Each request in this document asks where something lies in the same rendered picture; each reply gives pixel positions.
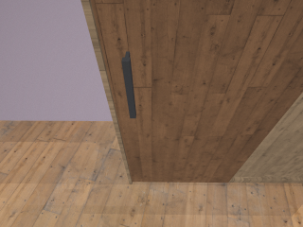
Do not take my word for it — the handle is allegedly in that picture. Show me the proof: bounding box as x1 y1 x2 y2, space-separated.
121 51 136 119

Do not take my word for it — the wardrobe door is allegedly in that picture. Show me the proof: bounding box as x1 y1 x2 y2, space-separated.
91 0 303 183
233 93 303 178

